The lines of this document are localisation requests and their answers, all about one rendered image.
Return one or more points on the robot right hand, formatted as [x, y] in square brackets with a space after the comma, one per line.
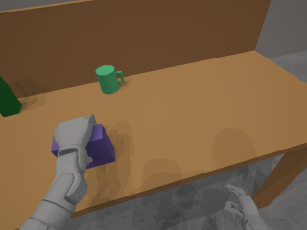
[245, 207]

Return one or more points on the robot left forearm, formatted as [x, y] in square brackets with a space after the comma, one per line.
[67, 189]

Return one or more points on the table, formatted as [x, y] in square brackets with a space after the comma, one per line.
[197, 99]

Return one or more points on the sponge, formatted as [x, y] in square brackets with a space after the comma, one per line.
[99, 147]

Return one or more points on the robot left hand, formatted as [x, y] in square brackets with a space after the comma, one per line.
[75, 131]

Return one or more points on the robot right forearm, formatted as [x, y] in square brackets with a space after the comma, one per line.
[254, 222]

